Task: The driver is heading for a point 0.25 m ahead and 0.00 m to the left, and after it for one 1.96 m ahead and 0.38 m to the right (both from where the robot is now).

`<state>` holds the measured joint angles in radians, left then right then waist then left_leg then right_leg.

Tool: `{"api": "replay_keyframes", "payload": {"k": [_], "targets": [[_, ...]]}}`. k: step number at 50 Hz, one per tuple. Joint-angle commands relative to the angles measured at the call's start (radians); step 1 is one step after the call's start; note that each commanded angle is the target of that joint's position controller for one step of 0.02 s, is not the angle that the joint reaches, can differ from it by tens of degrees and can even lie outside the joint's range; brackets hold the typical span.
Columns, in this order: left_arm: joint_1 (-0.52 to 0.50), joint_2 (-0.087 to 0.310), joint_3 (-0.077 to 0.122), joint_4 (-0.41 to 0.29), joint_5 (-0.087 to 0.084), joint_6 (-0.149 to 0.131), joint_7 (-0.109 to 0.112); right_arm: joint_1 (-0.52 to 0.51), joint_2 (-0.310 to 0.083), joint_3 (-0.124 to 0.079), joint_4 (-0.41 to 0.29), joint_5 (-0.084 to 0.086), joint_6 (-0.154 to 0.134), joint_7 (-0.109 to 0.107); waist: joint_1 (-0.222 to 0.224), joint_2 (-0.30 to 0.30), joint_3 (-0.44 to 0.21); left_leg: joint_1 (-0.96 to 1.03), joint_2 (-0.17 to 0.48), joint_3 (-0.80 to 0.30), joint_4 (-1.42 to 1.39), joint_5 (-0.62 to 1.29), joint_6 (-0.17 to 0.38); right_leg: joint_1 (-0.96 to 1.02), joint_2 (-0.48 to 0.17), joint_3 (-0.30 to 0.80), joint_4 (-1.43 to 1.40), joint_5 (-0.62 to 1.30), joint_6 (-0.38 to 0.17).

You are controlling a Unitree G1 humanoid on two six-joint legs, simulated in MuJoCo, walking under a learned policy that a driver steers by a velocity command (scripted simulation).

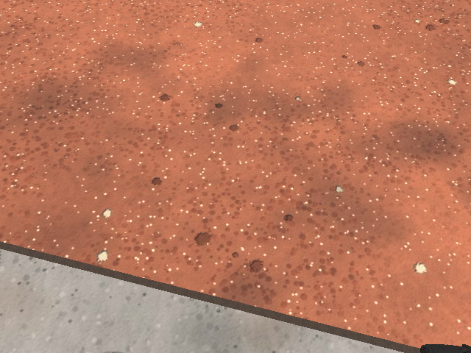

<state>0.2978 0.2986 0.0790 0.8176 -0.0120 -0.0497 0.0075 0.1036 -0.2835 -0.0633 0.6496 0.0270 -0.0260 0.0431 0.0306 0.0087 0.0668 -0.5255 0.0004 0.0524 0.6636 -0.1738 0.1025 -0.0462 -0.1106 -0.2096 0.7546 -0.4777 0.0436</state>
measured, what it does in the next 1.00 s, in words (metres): walks ahead, turning right: right foot, then left foot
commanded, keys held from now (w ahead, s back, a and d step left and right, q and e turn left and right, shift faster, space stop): w+q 0.02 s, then q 0.02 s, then e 0.88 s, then no key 0.08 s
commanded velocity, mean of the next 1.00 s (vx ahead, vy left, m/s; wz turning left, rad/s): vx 0.13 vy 0.00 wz -0.27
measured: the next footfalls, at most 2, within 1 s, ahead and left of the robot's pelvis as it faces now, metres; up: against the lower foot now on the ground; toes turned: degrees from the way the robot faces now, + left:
right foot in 0.46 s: +0.35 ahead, -0.11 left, +0.00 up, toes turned -4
left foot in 0.88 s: +0.37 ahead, +0.13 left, +0.00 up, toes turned -15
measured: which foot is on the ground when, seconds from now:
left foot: down 0.00-0.48, up 0.50-0.86, down 0.88-1.00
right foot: up 0.00-0.44, down 0.46-0.88, up 0.90-1.00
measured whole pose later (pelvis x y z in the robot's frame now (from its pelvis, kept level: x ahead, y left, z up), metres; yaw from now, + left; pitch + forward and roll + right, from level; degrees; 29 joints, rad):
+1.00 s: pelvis +0.27 +0.04 +0.03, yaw -22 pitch +2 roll -1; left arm 0.16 0.34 0.09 0.63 -0.01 0.04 0.03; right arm 0.21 -0.27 -0.07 0.73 -0.02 -0.01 -0.03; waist -0.02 -0.04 0.02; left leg -0.30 0.00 -0.03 0.50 -0.24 0.01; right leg -0.56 0.12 0.15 1.05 -0.44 0.04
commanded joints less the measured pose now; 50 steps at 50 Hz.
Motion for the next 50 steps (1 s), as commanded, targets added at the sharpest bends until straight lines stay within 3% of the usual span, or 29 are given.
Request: {"api": "replay_keyframes", "payload": {"k": [1,2,3,4,5,8,11,14,17,20,22,23,24,25,26,27,28,29,31,33,37,42,43,44,45,46,47,48,50], "targets": [[-0.073,0.120,0.001,-0.155,-0.018,-0.077,-0.012,0.320,-0.247,-0.077,-0.024,-0.004,-0.023,-0.006,-0.157,0.115,-0.412,0.901,0.335,-0.859,-0.401,-0.257,0.287,-0.752,0.105,0.309,0.678,-0.077,-0.030],[-0.137,0.132,0.003,-0.179,-0.040,-0.090,-0.014,0.282,-0.205,-0.062,-0.018,-0.014,-0.035,-0.004,-0.141,0.090,-0.269,0.785,0.312,-0.708,-0.389,-0.099,0.249,-0.789,0.074,0.293,0.635,0.003,-0.050],[-0.111,0.119,-0.001,-0.154,-0.022,-0.090,-0.005,0.203,-0.164,-0.047,-0.022,-0.017,-0.039,-0.006,-0.080,-0.005,-0.187,0.624,0.279,-0.541,-0.361,0.151,0.207,-0.727,0.016,0.282,0.551,0.081,-0.050],[-0.089,0.128,0.005,-0.129,0.003,-0.079,0.002,0.138,-0.114,-0.033,-0.033,-0.022,-0.039,-0.012,-0.045,0.001,-0.159,0.508,0.244,-0.415,-0.347,0.359,0.181,-0.645,-0.021,0.276,0.476,0.115,-0.041],[-0.058,0.126,0.007,-0.114,0.006,-0.063,-0.001,0.111,-0.098,-0.024,-0.041,-0.033,-0.040,-0.017,-0.022,0.027,-0.154,0.433,0.222,-0.346,-0.355,0.488,0.167,-0.568,-0.036,0.274,0.455,0.133,-0.035],[-0.006,0.081,-0.003,-0.074,0.007,-0.024,-0.001,0.102,-0.115,-0.023,-0.006,-0.039,-0.053,-0.030,0.006,0.026,-0.150,0.345,0.192,-0.194,-0.393,0.721,0.157,-0.496,-0.016,0.241,0.361,0.217,-0.003],[-0.056,0.048,-0.017,-0.079,0.006,-0.015,-0.001,0.082,-0.109,-0.016,0.020,-0.044,-0.050,-0.047,-0.005,0.054,-0.126,0.336,0.143,-0.061,-0.412,0.714,0.111,-0.483,0.000,0.230,0.153,0.388,0.007],[-0.136,0.040,-0.023,-0.096,0.000,-0.022,-0.017,0.096,-0.115,-0.014,0.046,-0.053,-0.039,-0.060,-0.056,0.061,-0.121,0.388,0.146,-0.010,-0.419,0.650,0.082,-0.452,0.028,0.222,-0.036,0.553,0.000],[-0.163,0.071,-0.011,-0.123,0.000,-0.022,-0.035,0.093,-0.136,-0.022,0.070,-0.047,-0.018,-0.068,-0.069,0.064,-0.102,0.480,0.199,-0.020,-0.377,0.628,0.092,-0.501,0.040,0.223,-0.094,0.501,-0.015],[-0.158,0.082,-0.001,-0.149,0.009,-0.019,-0.058,0.074,-0.137,-0.027,0.074,-0.028,0.012,-0.081,-0.059,0.069,-0.087,0.540,0.240,-0.038,-0.271,0.655,0.087,-0.536,0.059,0.197,-0.123,0.349,-0.048],[-0.069,0.094,0.011,-0.140,0.009,-0.020,-0.065,0.043,-0.139,-0.030,0.062,-0.013,0.029,-0.095,-0.008,0.062,-0.115,0.519,0.213,-0.014,-0.108,0.740,0.049,-0.428,0.107,0.159,-0.212,0.351,-0.089],[0.012,0.140,0.030,-0.129,0.013,-0.025,-0.056,0.063,-0.133,-0.029,0.059,-0.016,0.030,-0.100,0.028,0.002,-0.170,0.464,0.146,0.025,0.058,0.679,-0.010,-0.272,0.107,0.205,-0.299,0.600,-0.133],[0.072,0.230,0.052,-0.139,0.024,-0.023,-0.037,0.065,-0.112,-0.019,0.021,-0.049,0.019,-0.097,0.032,-0.169,-0.252,0.252,0.022,0.063,0.353,0.284,-0.082,-0.053,-0.068,0.469,-0.286,1.071,-0.233],[0.066,0.247,0.048,-0.156,0.044,-0.016,-0.025,0.110,-0.050,0.000,-0.002,-0.061,0.012,-0.080,-0.016,-0.340,-0.371,-0.053,-0.171,-0.045,0.654,-0.497,-0.143,0.181,-0.274,0.844,-0.328,1.216,-0.466],[0.030,0.187,0.033,-0.182,0.030,-0.010,-0.024,0.122,-0.108,-0.007,0.024,-0.041,0.007,-0.062,0.014,-0.186,-0.436,-0.069,-0.090,-0.202,0.728,-0.478,-0.132,0.169,-0.255,0.806,-0.352,1.030,-0.447],[-0.039,0.151,0.026,-0.204,0.016,-0.002,-0.018,0.064,-0.120,-0.011,0.012,-0.019,0.011,-0.057,0.004,-0.113,-0.342,-0.108,-0.055,-0.189,0.730,-0.413,-0.130,0.091,-0.203,0.697,-0.355,0.866,-0.394],[-0.081,0.131,0.021,-0.210,0.000,0.010,-0.014,0.039,-0.110,-0.012,0.016,-0.025,0.020,-0.063,-0.014,-0.014,-0.246,-0.124,-0.020,-0.170,0.644,-0.360,-0.133,-0.023,-0.153,0.622,-0.384,0.730,-0.339],[-0.110,0.115,0.015,-0.218,-0.008,0.021,-0.007,0.018,-0.119,-0.019,0.011,-0.037,0.032,-0.074,-0.025,-0.009,-0.199,-0.098,0.005,-0.164,0.549,-0.318,-0.139,-0.111,-0.121,0.589,-0.407,0.624,-0.307],[-0.133,0.132,0.022,-0.231,0.007,0.043,0.002,0.039,-0.079,-0.011,0.011,-0.032,0.045,-0.075,-0.050,-0.090,-0.164,-0.003,-0.020,-0.123,0.390,-0.269,-0.158,-0.222,-0.044,0.541,-0.438,0.539,-0.278],[-0.116,0.153,0.034,-0.236,0.014,0.052,0.014,0.056,-0.065,-0.008,0.022,-0.028,0.041,-0.081,-0.041,-0.130,-0.191,0.036,-0.033,-0.120,0.283,-0.250,-0.180,-0.216,-0.036,0.539,-0.432,0.547,-0.283],[-0.127,0.168,0.044,-0.249,0.007,0.069,0.028,0.044,-0.072,-0.010,0.024,-0.026,0.034,-0.082,-0.020,-0.154,-0.218,0.100,-0.039,-0.135,0.138,-0.170,-0.187,-0.234,-0.026,0.587,-0.426,0.384,-0.261],[-0.159,0.159,0.043,-0.267,-0.002,0.091,0.027,0.085,-0.083,-0.025,0.030,-0.018,0.004,-0.063,-0.034,-0.187,-0.194,0.197,-0.051,-0.121,-0.117,-0.111,-0.145,-0.233,-0.004,0.674,-0.382,0.305,-0.219],[-0.162,0.151,0.041,-0.269,-0.008,0.096,0.029,0.119,-0.090,-0.031,0.041,-0.020,-0.002,-0.059,-0.053,-0.180,-0.189,0.272,-0.040,-0.113,-0.231,-0.045,-0.125,-0.265,0.025,0.662,-0.351,0.286,-0.191],[-0.138,0.117,0.032,-0.272,-0.006,0.097,0.029,0.149,-0.149,-0.049,0.042,-0.034,-0.003,-0.062,-0.048,-0.098,-0.192,0.366,0.096,-0.221,-0.308,-0.043,-0.077,-0.352,0.082,0.607,-0.249,0.168,-0.141],[-0.130,0.073,0.021,-0.300,-0.005,0.090,0.025,0.126,-0.247,-0.070,0.036,-0.060,0.009,-0.069,-0.001,0.207,-0.141,0.402,0.307,-0.479,-0.378,0.053,0.058,-0.562,0.250,0.396,-0.032,-0.055,-0.078],[-0.128,0.142,0.042,-0.300,0.011,0.073,0.021,0.098,-0.213,-0.063,0.013,-0.089,0.004,-0.066,-0.018,0.271,-0.138,0.327,0.423,-0.612,-0.405,0.133,0.172,-0.595,0.220,0.365,0.231,-0.143,-0.033],[-0.103,0.184,0.059,-0.271,0.006,0.072,0.017,0.044,-0.155,-0.045,-0.012,-0.081,-0.001,-0.073,-0.001,0.175,-0.133,0.306,0.378,-0.529,-0.383,0.157,0.163,-0.573,0.195,0.392,0.356,-0.081,-0.020],[-0.076,0.174,0.061,-0.238,0.003,0.080,0.019,0.003,-0.123,-0.037,-0.018,-0.061,-0.001,-0.076,0.016,0.118,-0.117,0.302,0.303,-0.415,-0.355,0.169,0.112,-0.566,0.194,0.380,0.409,-0.024,-0.005],[-0.062,0.116,0.045,-0.217,0.007,0.095,0.025,0.007,-0.102,-0.025,-0.016,-0.034,0.002,-0.080,0.001,0.100,-0.106,0.336,0.244,-0.316,-0.329,0.245,0.088,-0.586,0.200,0.371,0.490,0.043,0.025]]}}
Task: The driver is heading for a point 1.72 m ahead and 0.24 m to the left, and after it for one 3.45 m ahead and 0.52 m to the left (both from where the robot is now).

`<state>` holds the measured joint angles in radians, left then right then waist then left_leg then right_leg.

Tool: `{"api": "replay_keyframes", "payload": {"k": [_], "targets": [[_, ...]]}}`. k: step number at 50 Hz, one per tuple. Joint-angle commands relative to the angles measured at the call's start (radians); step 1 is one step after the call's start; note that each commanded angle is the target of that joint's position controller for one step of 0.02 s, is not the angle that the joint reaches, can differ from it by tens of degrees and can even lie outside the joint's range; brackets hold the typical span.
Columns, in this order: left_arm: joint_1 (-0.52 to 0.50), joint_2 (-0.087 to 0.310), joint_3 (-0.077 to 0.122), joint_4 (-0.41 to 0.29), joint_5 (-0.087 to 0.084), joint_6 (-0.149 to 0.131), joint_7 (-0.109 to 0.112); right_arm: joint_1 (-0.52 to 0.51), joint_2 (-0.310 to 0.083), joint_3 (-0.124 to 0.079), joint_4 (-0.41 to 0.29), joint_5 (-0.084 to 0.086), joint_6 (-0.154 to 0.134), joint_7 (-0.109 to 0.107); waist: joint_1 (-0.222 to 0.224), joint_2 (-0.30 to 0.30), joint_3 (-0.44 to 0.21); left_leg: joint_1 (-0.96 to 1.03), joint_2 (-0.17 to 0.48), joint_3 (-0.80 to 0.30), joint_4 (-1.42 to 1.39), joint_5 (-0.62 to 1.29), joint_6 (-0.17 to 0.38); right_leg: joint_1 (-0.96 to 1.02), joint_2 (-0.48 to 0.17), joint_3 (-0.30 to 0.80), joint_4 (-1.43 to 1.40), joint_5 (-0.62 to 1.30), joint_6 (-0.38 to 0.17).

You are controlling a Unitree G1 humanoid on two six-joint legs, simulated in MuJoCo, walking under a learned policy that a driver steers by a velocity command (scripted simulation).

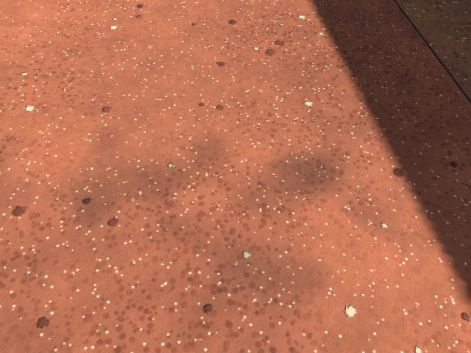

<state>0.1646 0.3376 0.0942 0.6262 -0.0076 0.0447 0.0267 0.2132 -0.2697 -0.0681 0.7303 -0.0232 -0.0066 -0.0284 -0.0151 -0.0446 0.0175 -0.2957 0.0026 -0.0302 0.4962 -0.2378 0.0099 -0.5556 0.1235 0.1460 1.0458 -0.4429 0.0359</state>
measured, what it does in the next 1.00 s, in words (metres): steps on the spot: right foot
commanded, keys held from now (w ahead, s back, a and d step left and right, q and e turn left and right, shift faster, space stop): no key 0.52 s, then q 0.48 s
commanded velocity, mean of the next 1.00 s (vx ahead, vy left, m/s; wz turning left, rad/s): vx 0.00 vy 0.00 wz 0.07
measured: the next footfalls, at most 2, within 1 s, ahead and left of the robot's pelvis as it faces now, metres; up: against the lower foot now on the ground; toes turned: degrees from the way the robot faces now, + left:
right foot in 0.24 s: +0.02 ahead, -0.14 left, +0.00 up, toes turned -1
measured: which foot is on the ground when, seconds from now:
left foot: down 0.00-1.00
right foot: up 0.00-0.22, down 0.24-0.86, up 0.88-1.00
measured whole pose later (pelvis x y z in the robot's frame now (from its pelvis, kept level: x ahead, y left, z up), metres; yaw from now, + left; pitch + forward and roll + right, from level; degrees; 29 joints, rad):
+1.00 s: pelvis -0.01 +0.02 +0.00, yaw +9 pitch +2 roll -2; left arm 0.12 0.31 0.08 0.74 0.00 0.03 0.06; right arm 0.22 -0.28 -0.05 0.71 0.00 -0.01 0.00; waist -0.02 -0.03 0.06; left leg -0.32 -0.04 -0.01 0.55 -0.26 0.07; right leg -0.48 0.01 0.04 1.16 -0.49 0.05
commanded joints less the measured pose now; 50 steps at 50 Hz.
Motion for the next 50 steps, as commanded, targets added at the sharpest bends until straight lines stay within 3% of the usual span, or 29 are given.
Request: {"api": "replay_keyframes", "payload": {"k": [1,3,6,8,11,12,13,14,15,16,18,20,27,29,31,34,36,38,40,42,43,44,45,46,48,49,50], "targets": [[0.056,0.058,0.021,-0.032,-0.002,0.002,0.004,-0.084,-0.117,-0.018,-0.091,0.015,-0.013,-0.009,0.037,0.157,-0.052,0.109,0.221,-0.190,-0.162,0.347,0.185,-0.064,-0.032,-0.006,0.181,0.023,0.043],[0.003,0.031,0.007,-0.051,-0.010,-0.003,0.005,-0.040,-0.116,-0.018,-0.078,0.011,-0.006,-0.013,0.005,0.190,-0.066,0.185,0.211,-0.159,-0.150,0.380,0.197,-0.062,-0.046,-0.031,0.061,0.034,0.059],[-0.032,-0.008,-0.016,-0.063,-0.001,-0.005,-0.002,-0.035,-0.133,-0.021,-0.070,0.014,0.002,-0.012,-0.011,0.236,-0.097,0.200,0.217,-0.133,-0.130,0.390,0.200,0.083,-0.100,-0.078,-0.189,-0.003,0.062],[-0.036,0.003,-0.017,-0.061,-0.006,-0.005,-0.008,-0.018,-0.158,-0.028,-0.061,0.021,0.007,-0.005,-0.026,0.264,-0.094,0.176,0.228,-0.141,-0.123,0.408,0.210,0.179,-0.104,-0.129,-0.326,-0.008,0.055],[0.034,0.006,-0.014,-0.016,-0.003,-0.008,-0.014,-0.010,-0.147,-0.020,-0.043,0.046,0.011,0.001,0.013,0.228,-0.073,0.132,0.207,-0.134,-0.074,0.401,0.172,0.347,-0.090,-0.163,-0.690,0.254,0.004],[0.038,0.031,-0.012,-0.017,0.005,-0.009,-0.012,0.033,-0.133,-0.014,-0.026,0.044,0.002,0.004,0.006,0.192,-0.082,0.074,0.192,-0.127,-0.066,0.340,0.118,0.448,-0.125,-0.107,-0.739,0.359,-0.028],[0.058,0.085,-0.005,-0.026,0.014,-0.007,-0.003,0.044,-0.098,0.000,-0.033,0.014,-0.013,0.012,-0.012,0.059,-0.136,-0.006,0.136,-0.066,0.021,0.199,0.048,0.570,-0.250,0.026,-0.694,0.595,-0.067],[-0.002,0.103,-0.005,-0.015,0.026,-0.005,-0.003,0.072,-0.042,0.016,-0.037,-0.003,-0.029,0.019,-0.072,-0.140,-0.133,-0.019,0.059,0.022,-0.009,-0.019,-0.017,0.492,-0.324,0.074,-0.638,0.620,-0.152],[-0.034,0.022,-0.021,-0.032,0.026,-0.013,-0.013,-0.001,-0.079,0.013,-0.036,-0.014,-0.030,0.016,-0.019,-0.097,-0.117,0.051,0.061,0.017,-0.018,-0.009,-0.053,0.408,-0.299,0.071,-0.655,0.473,-0.172],[-0.031,-0.004,-0.029,-0.020,0.034,-0.021,-0.019,-0.038,-0.095,0.007,-0.035,-0.009,-0.029,0.016,-0.008,-0.074,-0.094,0.066,0.055,0.024,-0.025,0.042,-0.061,0.388,-0.258,0.048,-0.660,0.368,-0.142],[-0.023,0.016,-0.027,-0.009,0.032,-0.036,-0.023,-0.039,-0.100,0.004,-0.023,-0.002,-0.017,0.009,0.001,-0.066,-0.049,0.078,0.051,0.030,-0.020,0.087,-0.058,0.343,-0.225,0.026,-0.665,0.319,-0.108],[-0.010,0.008,-0.032,0.006,0.026,-0.045,-0.020,-0.021,-0.095,0.004,-0.010,0.004,-0.012,0.007,-0.007,-0.058,-0.023,0.093,0.056,0.024,-0.032,0.099,-0.051,0.315,-0.215,0.018,-0.664,0.313,-0.097],[-0.004,-0.009,-0.039,0.038,0.025,-0.049,-0.015,0.007,-0.084,0.003,0.049,0.010,-0.010,0.001,-0.007,0.008,-0.013,0.108,0.060,0.020,-0.051,0.122,-0.054,0.322,-0.189,-0.013,-0.651,0.296,-0.086],[0.002,0.012,-0.030,0.045,0.025,-0.049,-0.009,-0.015,-0.102,-0.001,0.048,0.020,-0.007,0.000,0.007,0.019,-0.007,0.063,0.054,0.014,-0.033,0.143,-0.047,0.354,-0.181,-0.033,-0.639,0.306,-0.081],[0.016,0.048,-0.015,0.049,0.020,-0.043,0.004,-0.042,-0.120,-0.007,0.031,0.028,-0.005,-0.004,0.017,0.006,-0.016,0.006,0.042,0.013,0.020,0.157,-0.040,0.385,-0.206,-0.024,-0.638,0.333,-0.101],[0.043,0.075,0.003,0.058,0.013,-0.030,0.019,-0.041,-0.116,-0.011,0.010,0.035,0.003,-0.004,0.023,-0.051,-0.018,-0.078,0.024,0.024,0.132,0.094,-0.037,0.400,-0.297,0.026,-0.661,0.366,-0.169],[0.024,0.077,0.008,0.049,0.014,-0.028,0.026,-0.027,-0.105,-0.014,-0.002,0.033,0.012,0.004,0.020,-0.114,-0.026,-0.119,0.022,0.032,0.260,-0.115,-0.030,0.384,-0.382,0.073,-0.674,0.418,-0.228],[-0.012,0.077,0.009,0.037,0.013,-0.036,0.030,-0.029,-0.097,-0.017,-0.019,0.038,0.023,0.017,0.019,-0.120,-0.017,-0.177,0.045,0.023,0.384,-0.303,-0.016,0.377,-0.456,0.095,-0.671,0.525,-0.275],[-0.055,0.097,0.017,0.035,0.001,-0.041,0.030,-0.011,-0.091,-0.016,-0.024,0.042,0.029,0.029,0.001,-0.084,-0.028,-0.138,0.059,0.036,0.324,-0.259,-0.003,0.370,-0.451,0.040,-0.632,0.612,-0.252],[-0.094,0.095,0.018,0.038,-0.017,-0.030,0.033,0.062,-0.098,-0.023,-0.001,0.040,0.028,0.041,-0.037,-0.069,-0.062,0.010,0.011,0.092,0.120,-0.035,0.018,0.330,-0.387,-0.066,-0.525,0.578,-0.179],[-0.030,0.068,0.015,0.061,-0.016,-0.026,0.030,0.076,-0.135,-0.037,-0.005,0.032,0.025,0.042,-0.027,0.026,-0.064,0.094,0.011,0.020,-0.014,0.138,0.046,0.275,-0.315,-0.148,-0.385,0.418,-0.110],[-0.001,0.005,-0.006,0.031,0.031,-0.024,0.027,0.080,-0.284,-0.072,-0.039,0.029,0.019,0.027,0.014,0.349,-0.067,0.235,0.274,-0.400,-0.115,0.523,0.170,0.018,-0.165,-0.264,-0.056,-0.032,0.019],[-0.091,0.010,-0.008,-0.003,0.023,-0.028,0.034,0.117,-0.268,-0.053,-0.057,-0.008,0.000,0.038,-0.046,0.343,-0.131,0.219,0.387,-0.596,-0.175,0.583,0.345,-0.064,-0.076,-0.099,0.132,-0.283,0.025],[-0.085,0.046,0.001,0.006,0.006,-0.027,0.036,0.086,-0.235,-0.044,-0.070,-0.013,-0.018,0.045,-0.034,0.213,-0.114,0.220,0.361,-0.521,-0.167,0.538,0.343,-0.089,-0.103,-0.050,0.225,-0.242,0.017],[-0.064,0.065,0.012,0.042,0.008,-0.025,0.042,0.000,-0.203,-0.037,-0.086,0.024,-0.022,0.031,0.003,0.090,-0.083,0.211,0.262,-0.377,-0.140,0.412,0.240,-0.112,-0.143,-0.042,0.194,-0.070,0.011],[-0.061,0.072,0.017,0.045,0.012,-0.025,0.045,-0.019,-0.191,-0.032,-0.091,0.036,-0.017,0.022,0.013,0.102,-0.084,0.197,0.232,-0.345,-0.145,0.397,0.215,-0.087,-0.153,-0.037,0.161,-0.010,0.016],[-0.051,0.061,0.016,0.050,0.008,-0.026,0.041,-0.014,-0.183,-0.027,-0.095,0.038,-0.010,0.015,0.017,0.121,-0.094,0.185,0.205,-0.324,-0.152,0.402,0.208,-0.052,-0.139,-0.045,0.161,0.031,0.026]]}}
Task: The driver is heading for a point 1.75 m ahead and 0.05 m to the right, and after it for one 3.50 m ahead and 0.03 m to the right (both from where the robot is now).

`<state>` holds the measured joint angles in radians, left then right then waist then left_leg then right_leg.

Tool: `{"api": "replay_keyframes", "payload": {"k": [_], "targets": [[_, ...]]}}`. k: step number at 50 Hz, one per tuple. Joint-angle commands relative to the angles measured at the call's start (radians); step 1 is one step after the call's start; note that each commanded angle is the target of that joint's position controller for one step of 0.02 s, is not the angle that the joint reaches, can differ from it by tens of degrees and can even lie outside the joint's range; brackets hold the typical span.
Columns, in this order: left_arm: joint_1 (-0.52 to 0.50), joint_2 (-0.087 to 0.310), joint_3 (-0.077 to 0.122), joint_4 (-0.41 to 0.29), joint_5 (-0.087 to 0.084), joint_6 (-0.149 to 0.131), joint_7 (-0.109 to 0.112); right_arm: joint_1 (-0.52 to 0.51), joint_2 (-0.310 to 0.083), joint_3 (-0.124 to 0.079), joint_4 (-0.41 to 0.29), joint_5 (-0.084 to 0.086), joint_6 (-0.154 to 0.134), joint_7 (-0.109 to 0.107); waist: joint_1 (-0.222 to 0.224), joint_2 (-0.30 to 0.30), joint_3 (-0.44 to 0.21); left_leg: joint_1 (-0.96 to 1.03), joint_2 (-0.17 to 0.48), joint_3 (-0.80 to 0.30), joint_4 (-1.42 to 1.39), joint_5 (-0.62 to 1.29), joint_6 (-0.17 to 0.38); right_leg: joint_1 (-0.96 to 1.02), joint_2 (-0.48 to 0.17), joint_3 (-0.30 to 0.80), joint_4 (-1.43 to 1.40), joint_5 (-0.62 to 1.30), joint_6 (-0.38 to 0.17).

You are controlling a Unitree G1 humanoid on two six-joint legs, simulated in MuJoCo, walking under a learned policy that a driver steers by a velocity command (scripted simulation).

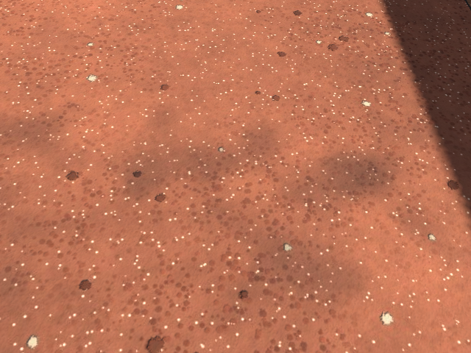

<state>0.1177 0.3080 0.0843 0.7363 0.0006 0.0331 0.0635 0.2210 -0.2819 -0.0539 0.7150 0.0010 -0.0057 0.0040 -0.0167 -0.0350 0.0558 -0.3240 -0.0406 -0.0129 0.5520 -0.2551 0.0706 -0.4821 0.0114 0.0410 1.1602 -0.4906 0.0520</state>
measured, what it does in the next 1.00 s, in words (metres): steps on the spot: right foot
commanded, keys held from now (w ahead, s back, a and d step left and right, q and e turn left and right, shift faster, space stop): q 0.12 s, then no key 0.68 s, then w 0.20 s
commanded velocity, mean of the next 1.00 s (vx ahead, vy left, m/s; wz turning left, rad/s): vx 0.03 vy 0.00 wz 0.19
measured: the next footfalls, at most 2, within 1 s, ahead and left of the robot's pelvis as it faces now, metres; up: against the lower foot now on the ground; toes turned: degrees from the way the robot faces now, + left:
right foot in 0.42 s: +0.07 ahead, -0.15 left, +0.00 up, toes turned +12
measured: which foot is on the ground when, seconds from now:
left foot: down 0.00-1.00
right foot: up 0.00-0.40, down 0.42-1.00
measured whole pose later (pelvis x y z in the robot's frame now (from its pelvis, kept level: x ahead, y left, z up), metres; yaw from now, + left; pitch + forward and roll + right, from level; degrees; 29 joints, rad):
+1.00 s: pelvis +0.06 -0.03 +0.00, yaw +10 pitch -1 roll +0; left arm 0.26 0.26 0.02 0.87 -0.02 -0.04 0.01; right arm 0.28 -0.25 -0.04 0.76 0.02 -0.04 -0.02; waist 0.00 -0.01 0.00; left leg -0.28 -0.04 -0.03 0.65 -0.41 0.04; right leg -0.15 0.01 0.04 0.52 -0.36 -0.03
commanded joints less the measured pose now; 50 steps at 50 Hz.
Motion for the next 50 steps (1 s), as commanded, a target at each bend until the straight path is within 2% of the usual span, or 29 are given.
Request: {"api": "replay_keyframes", "payload": {"k": [1,6,9,12,16,18,19,20,21,22,23,24,25,27,30,35,40,41,42,43,44,45,46,47,48,50], "targets": [[0.006,0.080,0.025,-0.058,-0.005,-0.016,0.001,-0.012,-0.164,-0.039,-0.085,0.011,-0.007,-0.022,0.019,0.123,-0.144,0.225,0.237,-0.331,-0.212,0.421,0.147,-0.116,-0.017,0.058,0.037,0.106,0.016],[-0.029,0.065,0.021,-0.065,-0.007,-0.021,-0.001,0.009,-0.174,-0.047,-0.109,0.011,0.007,-0.039,-0.001,0.145,-0.131,0.267,0.218,-0.368,-0.233,0.283,0.147,-0.135,-0.001,0.071,-0.141,0.153,0.044],[-0.021,0.069,0.020,-0.052,-0.009,-0.025,-0.005,-0.013,-0.163,-0.043,-0.122,0.001,0.015,-0.045,-0.005,0.165,-0.122,0.225,0.210,-0.371,-0.243,0.180,0.146,-0.085,-0.016,0.065,-0.233,0.168,0.054],[-0.023,0.064,0.016,-0.048,-0.008,-0.033,-0.013,-0.023,-0.158,-0.039,-0.123,-0.008,0.020,-0.041,-0.016,0.179,-0.107,0.163,0.201,-0.378,-0.245,0.124,0.156,-0.008,-0.026,0.052,-0.307,0.153,0.052],[-0.013,0.069,0.011,-0.043,-0.011,-0.049,-0.026,-0.044,-0.154,-0.033,-0.121,-0.013,0.026,-0.030,-0.024,0.176,-0.104,0.138,0.206,-0.406,-0.219,0.170,0.168,0.084,-0.026,0.033,-0.412,0.114,0.033],[0.004,0.066,0.007,-0.037,-0.014,-0.057,-0.035,-0.056,-0.144,-0.026,-0.117,-0.009,0.030,-0.027,-0.017,0.170,-0.112,0.145,0.205,-0.421,-0.195,0.228,0.164,0.136,-0.023,0.026,-0.499,0.122,0.020],[0.025,0.058,0.005,-0.029,-0.013,-0.061,-0.041,-0.069,-0.134,-0.021,-0.115,-0.003,0.031,-0.026,0.001,0.161,-0.115,0.141,0.194,-0.417,-0.177,0.250,0.152,0.182,-0.020,0.019,-0.585,0.168,0.010],[0.055,0.046,0.001,-0.015,-0.009,-0.068,-0.047,-0.080,-0.121,-0.014,-0.110,0.004,0.032,-0.026,0.026,0.149,-0.115,0.123,0.173,-0.403,-0.158,0.262,0.129,0.254,-0.016,0.007,-0.722,0.276,-0.006],[0.066,0.056,-0.001,-0.012,0.004,-0.073,-0.052,-0.050,-0.107,-0.009,-0.096,0.005,0.028,-0.025,0.030,0.120,-0.116,0.090,0.147,-0.384,-0.147,0.239,0.088,0.335,-0.042,0.031,-0.811,0.410,-0.026],[0.080,0.111,0.005,-0.020,0.022,-0.075,-0.049,-0.012,-0.087,-0.003,-0.089,-0.012,0.020,-0.024,0.006,0.027,-0.137,0.040,0.094,-0.320,-0.075,0.135,0.030,0.414,-0.159,0.132,-0.812,0.581,-0.068],[0.034,0.157,0.011,-0.018,0.026,-0.071,-0.047,0.045,-0.076,-0.005,-0.087,-0.017,0.010,-0.019,-0.068,-0.130,-0.126,0.002,-0.017,-0.193,-0.031,-0.066,-0.020,0.391,-0.237,0.213,-0.785,0.691,-0.161],[0.005,0.094,-0.005,-0.022,0.023,-0.071,-0.051,0.015,-0.092,-0.005,-0.086,-0.027,0.009,-0.021,-0.045,-0.148,-0.123,0.056,-0.001,-0.157,-0.040,-0.100,-0.059,0.308,-0.267,0.252,-0.822,0.565,-0.223],[-0.015,0.068,-0.014,-0.024,0.020,-0.074,-0.054,-0.017,-0.109,-0.011,-0.085,-0.025,0.011,-0.023,-0.032,-0.126,-0.101,0.081,0.009,-0.151,-0.053,-0.049,-0.071,0.290,-0.227,0.228,-0.831,0.459,-0.202],[0.008,0.080,-0.016,-0.013,0.013,-0.080,-0.055,-0.062,-0.094,-0.011,-0.089,-0.027,0.026,-0.026,-0.003,-0.116,-0.083,0.103,0.015,-0.155,-0.076,0.049,-0.072,0.271,-0.165,0.179,-0.823,0.347,-0.144],[0.024,0.076,-0.024,-0.002,0.012,-0.085,-0.051,-0.030,-0.086,-0.011,-0.069,-0.018,0.026,-0.023,-0.001,-0.053,-0.056,0.109,0.026,-0.166,-0.096,0.112,-0.049,0.258,-0.112,0.114,-0.793,0.295,-0.101],[0.048,0.068,-0.033,0.013,0.005,-0.079,-0.045,-0.018,-0.077,-0.013,-0.047,-0.016,0.013,-0.026,0.020,0.034,-0.070,0.107,0.037,-0.183,-0.105,0.188,-0.049,0.292,-0.080,0.081,-0.744,0.344,-0.099],[0.042,0.057,-0.041,0.033,0.004,-0.073,-0.052,0.000,-0.077,-0.014,-0.030,-0.014,0.012,-0.033,0.020,0.055,-0.070,0.123,0.042,-0.190,-0.105,0.212,-0.051,0.294,-0.062,0.065,-0.734,0.357,-0.094],[0.054,0.049,-0.044,0.044,0.006,-0.072,-0.053,0.016,-0.068,-0.011,-0.020,-0.015,0.013,-0.035,0.020,0.050,-0.091,0.136,0.032,-0.179,-0.107,0.134,-0.050,0.299,-0.053,0.060,-0.746,0.268,-0.095],[0.058,0.055,-0.043,0.052,0.003,-0.069,-0.053,0.020,-0.068,-0.011,-0.015,-0.012,0.014,-0.038,0.022,0.038,-0.074,0.117,0.012,-0.159,-0.095,0.004,-0.045,0.284,-0.045,0.062,-0.759,0.133,-0.106],[0.060,0.072,-0.038,0.056,-0.004,-0.067,-0.051,0.025,-0.073,-0.014,-0.014,-0.007,0.013,-0.040,0.024,0.012,-0.042,0.068,-0.013,-0.131,-0.067,-0.173,-0.036,0.266,-0.050,0.086,-0.775,-0.029,-0.131],[0.072,0.086,-0.034,0.060,-0.011,-0.068,-0.049,0.020,-0.071,-0.013,-0.022,-0.002,0.006,-0.040,0.029,-0.024,0.005,-0.006,-0.024,-0.109,-0.032,-0.281,-0.031,0.253,-0.086,0.149,-0.814,-0.170,-0.167],[0.101,0.102,-0.031,0.066,-0.016,-0.074,-0.046,0.002,-0.064,-0.011,-0.036,0.004,-0.009,-0.037,0.042,-0.063,0.045,-0.083,-0.028,-0.081,0.030,-0.283,-0.031,0.264,-0.151,0.248,-0.873,-0.266,-0.213],[0.130,0.129,-0.024,0.078,-0.019,-0.081,-0.046,-0.018,-0.048,-0.007,-0.050,0.013,-0.028,-0.033,0.047,-0.115,0.073,-0.139,-0.026,-0.033,0.110,-0.223,-0.036,0.288,-0.244,0.373,-0.943,-0.324,-0.265],[0.134,0.149,-0.016,0.082,-0.020,-0.087,-0.044,-0.050,-0.049,-0.006,-0.063,0.020,-0.046,-0.029,0.053,-0.125,0.114,-0.178,0.014,-0.024,0.143,-0.180,-0.035,0.279,-0.312,0.456,-0.975,-0.302,-0.303],[0.134,0.150,-0.014,0.082,-0.019,-0.090,-0.043,-0.060,-0.057,-0.007,-0.068,0.022,-0.062,-0.022,0.055,-0.114,0.114,-0.185,0.040,-0.034,0.155,-0.171,-0.030,0.284,-0.330,0.468,-0.977,-0.240,-0.313],[0.098,0.144,-0.016,0.070,-0.026,-0.089,-0.049,-0.013,-0.053,-0.009,-0.053,0.023,-0.081,-0.007,0.021,-0.110,0.073,-0.079,0.047,-0.007,0.049,-0.166,-0.009,0.276,-0.287,0.368,-0.951,-0.110,-0.278]]}}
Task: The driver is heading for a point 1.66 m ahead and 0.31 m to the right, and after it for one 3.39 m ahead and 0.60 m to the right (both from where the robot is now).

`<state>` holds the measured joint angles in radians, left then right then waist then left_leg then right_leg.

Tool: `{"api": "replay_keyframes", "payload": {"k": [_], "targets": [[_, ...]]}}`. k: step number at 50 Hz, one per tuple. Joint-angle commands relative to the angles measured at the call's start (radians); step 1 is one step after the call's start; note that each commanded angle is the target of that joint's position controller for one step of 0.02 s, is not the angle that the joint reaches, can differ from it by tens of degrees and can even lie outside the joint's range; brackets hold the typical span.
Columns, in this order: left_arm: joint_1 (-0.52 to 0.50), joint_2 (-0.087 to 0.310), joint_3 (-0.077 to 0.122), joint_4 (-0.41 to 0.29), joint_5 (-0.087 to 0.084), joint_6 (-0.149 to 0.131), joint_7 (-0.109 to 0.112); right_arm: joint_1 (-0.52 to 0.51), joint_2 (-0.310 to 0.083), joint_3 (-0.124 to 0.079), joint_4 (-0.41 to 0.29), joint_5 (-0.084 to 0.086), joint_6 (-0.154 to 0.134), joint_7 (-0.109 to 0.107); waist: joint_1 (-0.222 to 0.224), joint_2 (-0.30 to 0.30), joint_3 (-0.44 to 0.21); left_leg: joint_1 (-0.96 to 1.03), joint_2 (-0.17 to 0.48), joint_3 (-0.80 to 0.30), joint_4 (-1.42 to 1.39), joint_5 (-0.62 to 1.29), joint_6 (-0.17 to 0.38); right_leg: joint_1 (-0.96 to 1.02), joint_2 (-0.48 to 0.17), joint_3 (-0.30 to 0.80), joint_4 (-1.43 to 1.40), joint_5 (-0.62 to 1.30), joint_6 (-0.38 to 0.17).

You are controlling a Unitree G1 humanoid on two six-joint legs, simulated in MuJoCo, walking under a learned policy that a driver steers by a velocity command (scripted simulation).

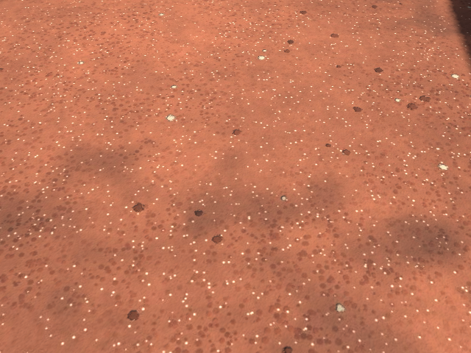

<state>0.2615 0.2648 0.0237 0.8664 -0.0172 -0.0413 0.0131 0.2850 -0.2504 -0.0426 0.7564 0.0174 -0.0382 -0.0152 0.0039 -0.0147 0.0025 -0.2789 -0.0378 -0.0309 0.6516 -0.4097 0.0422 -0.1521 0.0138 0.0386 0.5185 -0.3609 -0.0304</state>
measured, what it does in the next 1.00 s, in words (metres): walks ahead: right foot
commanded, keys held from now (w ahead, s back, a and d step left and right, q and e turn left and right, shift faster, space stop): w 0.80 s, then w+e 0.20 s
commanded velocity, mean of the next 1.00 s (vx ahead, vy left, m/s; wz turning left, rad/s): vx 0.45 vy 0.00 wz -0.04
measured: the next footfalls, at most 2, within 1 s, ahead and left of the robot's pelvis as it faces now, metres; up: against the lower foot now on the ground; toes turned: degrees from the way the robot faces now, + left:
right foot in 0.52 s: +0.42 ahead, -0.11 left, +0.00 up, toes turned -1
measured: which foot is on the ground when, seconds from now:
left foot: down 0.00-0.54, up 0.56-1.00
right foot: down 0.00-0.06, up 0.08-0.50, down 0.52-1.00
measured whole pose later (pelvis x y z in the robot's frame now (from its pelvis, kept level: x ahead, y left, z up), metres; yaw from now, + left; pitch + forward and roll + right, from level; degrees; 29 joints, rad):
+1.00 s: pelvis +0.50 -0.01 +0.00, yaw -3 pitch +2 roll -2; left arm 0.40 0.28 0.04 0.90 -0.02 -0.06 0.00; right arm 0.04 -0.26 -0.02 0.69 0.01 -0.10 0.02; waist 0.11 0.04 0.03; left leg -0.55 0.07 -0.05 0.50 0.03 -0.01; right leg 0.01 0.07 0.03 0.28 -0.32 -0.04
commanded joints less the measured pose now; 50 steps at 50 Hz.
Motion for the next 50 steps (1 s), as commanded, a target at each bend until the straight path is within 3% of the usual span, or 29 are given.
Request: {"api": "replay_keyframes", "payload": {"k": [1,2,3,4,5,6,7,8,10,13,16,19,22,24,25,26,27,28,29,30,31,32,33,35,38,41,43,46,50], "targets": [[-0.089,0.182,0.042,-0.072,-0.015,-0.010,-0.003,-0.015,-0.081,-0.023,-0.065,0.007,-0.054,0.018,-0.039,-0.126,0.101,0.048,0.021,0.042,-0.159,0.079,0.028,-0.136,-0.233,0.279,-0.283,-0.169,-0.160],[-0.099,0.160,0.036,-0.078,-0.011,-0.009,-0.006,0.059,-0.096,-0.035,-0.028,0.002,-0.053,0.019,-0.067,-0.110,0.059,0.215,0.000,0.038,-0.174,0.168,0.020,-0.212,-0.173,0.204,-0.215,-0.081,-0.125],[-0.127,0.109,0.020,-0.092,-0.004,-0.015,-0.008,0.156,-0.138,-0.052,-0.007,0.000,-0.052,0.015,-0.109,-0.018,0.027,0.331,0.079,-0.106,-0.238,0.118,0.051,-0.296,-0.098,0.105,-0.040,0.011,-0.073],[-0.141,0.065,0.007,-0.133,0.001,-0.034,-0.007,0.260,-0.244,-0.080,0.005,-0.002,-0.054,0.018,-0.130,0.257,-0.014,0.467,0.279,-0.473,-0.382,0.017,0.162,-0.470,0.034,-0.040,0.300,-0.013,0.002],[-0.140,0.119,0.021,-0.141,-0.009,-0.050,-0.006,0.274,-0.216,-0.069,0.000,-0.010,-0.060,0.026,-0.124,0.259,-0.001,0.480,0.389,-0.685,-0.448,0.028,0.253,-0.599,0.033,0.037,0.510,-0.198,0.009],[-0.107,0.146,0.032,-0.129,-0.027,-0.059,-0.014,0.214,-0.166,-0.052,-0.012,-0.016,-0.065,0.025,-0.080,0.161,0.050,0.462,0.387,-0.608,-0.432,0.054,0.249,-0.664,-0.024,0.076,0.611,-0.159,-0.016],[-0.097,0.136,0.028,-0.115,-0.032,-0.064,-0.022,0.180,-0.144,-0.046,-0.029,-0.021,-0.066,0.024,-0.063,0.107,0.054,0.458,0.352,-0.515,-0.438,0.075,0.223,-0.684,-0.061,0.068,0.632,-0.075,-0.038],[-0.113,0.130,0.029,-0.115,-0.022,-0.068,-0.028,0.156,-0.137,-0.041,-0.032,-0.019,-0.064,0.026,-0.058,0.065,0.071,0.449,0.328,-0.441,-0.458,0.137,0.203,-0.709,-0.089,0.051,0.611,0.001,-0.045],[-0.134,0.115,0.031,-0.116,-0.007,-0.065,-0.043,0.147,-0.103,-0.024,-0.028,-0.021,-0.053,0.027,-0.049,0.086,0.066,0.408,0.270,-0.303,-0.483,0.344,0.166,-0.666,-0.119,0.019,0.555,0.095,-0.033],[-0.188,0.073,0.017,-0.140,0.005,-0.058,-0.057,0.180,-0.122,-0.026,-0.012,-0.008,-0.041,0.019,-0.059,0.084,0.069,0.361,0.233,-0.183,-0.506,0.517,0.168,-0.652,-0.110,-0.038,0.438,0.187,0.015],[-0.304,0.043,0.000,-0.189,0.006,-0.064,-0.061,0.188,-0.150,-0.028,-0.001,-0.011,-0.034,0.003,-0.083,0.087,0.101,0.255,0.192,-0.099,-0.541,0.490,0.152,-0.548,-0.078,-0.073,0.196,0.343,0.046],[-0.368,0.059,0.001,-0.221,-0.004,-0.066,-0.065,0.218,-0.172,-0.033,0.024,-0.005,-0.039,0.000,-0.089,0.107,0.129,0.221,0.220,-0.092,-0.568,0.441,0.149,-0.449,-0.047,-0.075,0.064,0.435,0.037],[-0.362,0.098,0.015,-0.236,-0.006,-0.071,-0.071,0.199,-0.177,-0.039,0.040,0.005,-0.035,-0.001,-0.047,0.111,0.118,0.325,0.268,-0.084,-0.513,0.570,0.122,-0.431,-0.041,-0.047,0.000,0.403,-0.012],[-0.270,0.137,0.035,-0.218,-0.003,-0.068,-0.065,0.178,-0.199,-0.046,0.040,-0.004,-0.023,-0.004,0.010,0.141,0.027,0.388,0.268,-0.065,-0.371,0.897,0.097,-0.304,0.004,-0.075,0.009,0.331,-0.049],[-0.135,0.170,0.056,-0.180,-0.004,-0.064,-0.056,0.164,-0.196,-0.044,0.038,-0.011,-0.011,-0.006,0.081,0.144,-0.065,0.374,0.237,-0.037,-0.203,1.044,0.076,-0.134,0.035,-0.102,0.002,0.319,-0.077],[0.030,0.205,0.072,-0.141,-0.001,-0.057,-0.044,0.162,-0.183,-0.035,0.027,-0.019,-0.006,-0.009,0.153,0.126,-0.175,0.227,0.203,-0.021,0.021,0.965,0.046,0.133,-0.025,-0.047,0.029,0.328,-0.115],[0.167,0.301,0.094,-0.122,0.025,-0.052,-0.034,0.275,-0.069,-0.002,0.002,-0.031,-0.017,0.000,0.118,-0.109,-0.352,-0.144,0.066,0.005,0.432,0.465,-0.015,0.537,-0.302,0.372,0.027,0.215,-0.257],[0.193,0.245,0.080,-0.101,0.013,-0.053,-0.045,0.325,-0.039,0.012,0.032,-0.008,-0.037,0.007,0.104,-0.250,-0.466,-0.322,-0.045,-0.106,0.654,-0.147,-0.032,0.622,-0.412,0.772,-0.190,-0.010,-0.336],[0.102,0.186,0.064,-0.107,0.001,-0.054,-0.044,0.207,-0.148,-0.017,0.007,0.026,-0.053,0.012,0.104,-0.162,-0.262,-0.437,0.024,-0.129,0.726,-0.111,-0.016,0.469,-0.373,0.678,-0.246,-0.128,-0.277],[0.027,0.156,0.055,-0.121,0.003,-0.053,-0.040,0.101,-0.170,-0.020,-0.024,0.037,-0.063,0.013,0.083,-0.082,-0.127,-0.444,0.079,-0.089,0.689,-0.018,-0.002,0.294,-0.337,0.516,-0.266,-0.093,-0.239],[-0.034,0.138,0.049,-0.125,0.014,-0.055,-0.042,0.051,-0.160,-0.020,-0.033,0.023,-0.065,0.009,0.045,-0.012,-0.042,-0.406,0.124,-0.064,0.622,0.057,-0.002,0.128,-0.298,0.406,-0.297,0.024,-0.220],[-0.069,0.112,0.042,-0.129,0.029,-0.062,-0.045,0.055,-0.156,-0.027,-0.027,0.006,-0.057,0.004,0.007,-0.024,-0.020,-0.342,0.160,-0.069,0.566,0.107,-0.002,0.028,-0.254,0.323,-0.321,0.117,-0.205],[-0.085,0.105,0.041,-0.126,0.034,-0.067,-0.047,0.086,-0.135,-0.024,-0.015,0.001,-0.046,0.004,-0.020,-0.050,-0.019,-0.287,0.175,-0.071,0.544,0.134,-0.007,-0.035,-0.231,0.276,-0.352,0.152,-0.206],[-0.079,0.109,0.043,-0.109,0.024,-0.080,-0.050,0.107,-0.103,-0.018,-0.004,-0.004,-0.026,0.001,-0.039,-0.057,-0.006,-0.268,0.187,-0.055,0.497,0.155,-0.024,-0.099,-0.216,0.206,-0.393,0.218,-0.228],[-0.038,0.143,0.051,-0.081,0.019,-0.085,-0.040,-0.005,-0.105,-0.016,-0.045,-0.019,-0.026,-0.004,-0.019,-0.034,0.044,-0.362,0.204,-0.045,0.347,0.290,-0.056,-0.097,-0.207,0.140,-0.428,0.289,-0.236],[0.014,0.160,0.052,-0.063,0.007,-0.073,-0.028,-0.126,-0.085,-0.007,-0.075,-0.021,-0.044,0.004,0.027,-0.014,0.059,-0.357,0.181,-0.018,0.121,0.464,-0.061,-0.062,-0.168,0.075,-0.420,0.349,-0.199],[0.074,0.179,0.055,-0.042,-0.002,-0.063,-0.023,-0.211,-0.070,0.000,-0.100,-0.016,-0.055,0.013,0.061,-0.004,0.068,-0.327,0.148,0.000,0.002,0.526,-0.067,-0.035,-0.167,0.075,-0.407,0.345,-0.187],[0.136,0.189,0.056,-0.019,-0.010,-0.043,-0.019,-0.301,-0.079,0.000,-0.131,-0.006,-0.068,0.031,0.090,-0.012,0.078,-0.330,0.118,-0.007,-0.100,0.511,-0.068,0.053,-0.198,0.117,-0.350,0.339,-0.187],[0.142,0.205,0.066,-0.011,-0.008,-0.018,-0.006,-0.274,-0.131,-0.016,-0.138,-0.004,-0.085,0.045,0.040,-0.061,0.040,-0.214,0.084,-0.019,-0.184,0.377,-0.035,0.140,-0.239,0.193,-0.227,0.413,-0.151]]}}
